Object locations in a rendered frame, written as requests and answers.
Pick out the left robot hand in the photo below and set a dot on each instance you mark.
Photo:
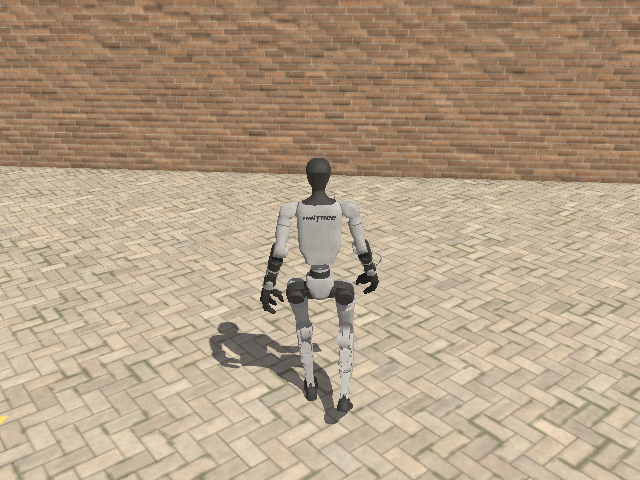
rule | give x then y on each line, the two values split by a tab
266	299

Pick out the robot left upper arm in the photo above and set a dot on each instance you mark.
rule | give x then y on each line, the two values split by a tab
287	212

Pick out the left robot thigh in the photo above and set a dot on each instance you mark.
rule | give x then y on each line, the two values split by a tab
297	297

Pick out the robot right upper arm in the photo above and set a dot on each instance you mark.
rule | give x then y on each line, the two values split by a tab
350	210

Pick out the robot right forearm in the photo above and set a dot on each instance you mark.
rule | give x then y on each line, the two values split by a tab
367	261

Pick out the right robot hand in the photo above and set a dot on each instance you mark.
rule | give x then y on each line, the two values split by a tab
363	279

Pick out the left robot shin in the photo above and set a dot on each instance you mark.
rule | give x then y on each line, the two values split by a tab
306	356

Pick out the robot left forearm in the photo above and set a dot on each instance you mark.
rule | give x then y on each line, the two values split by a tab
272	271

